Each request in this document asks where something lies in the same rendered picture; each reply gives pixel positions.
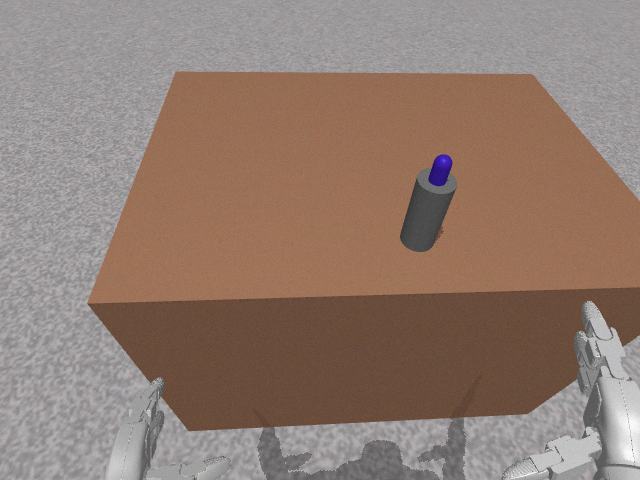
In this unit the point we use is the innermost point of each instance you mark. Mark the bottle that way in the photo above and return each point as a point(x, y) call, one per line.
point(432, 194)

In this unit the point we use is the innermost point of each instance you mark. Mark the left robot hand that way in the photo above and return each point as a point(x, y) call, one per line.
point(135, 443)

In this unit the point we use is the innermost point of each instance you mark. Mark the right robot hand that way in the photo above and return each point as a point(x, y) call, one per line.
point(611, 417)

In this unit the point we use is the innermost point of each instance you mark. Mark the right robot arm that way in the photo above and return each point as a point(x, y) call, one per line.
point(617, 472)

